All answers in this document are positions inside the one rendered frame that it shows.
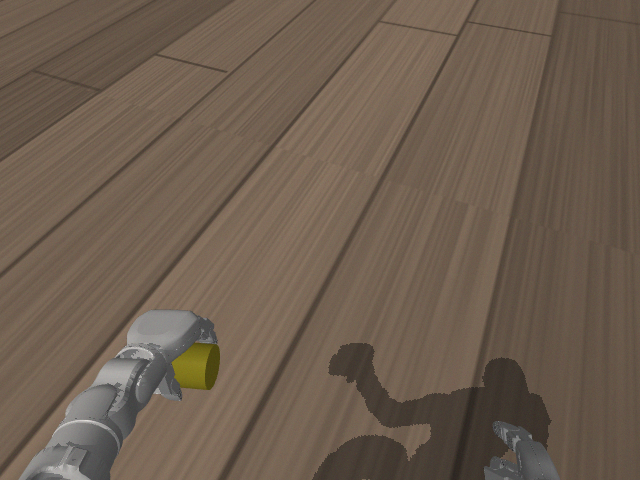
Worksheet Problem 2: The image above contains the left robot arm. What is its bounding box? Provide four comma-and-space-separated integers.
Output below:
18, 343, 167, 480

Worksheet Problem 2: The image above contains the can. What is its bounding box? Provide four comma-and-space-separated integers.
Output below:
172, 343, 220, 390

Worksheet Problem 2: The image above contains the left robot hand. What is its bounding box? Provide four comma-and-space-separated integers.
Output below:
127, 310, 218, 401

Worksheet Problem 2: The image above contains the right robot hand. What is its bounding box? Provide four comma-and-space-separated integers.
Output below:
484, 421, 560, 480

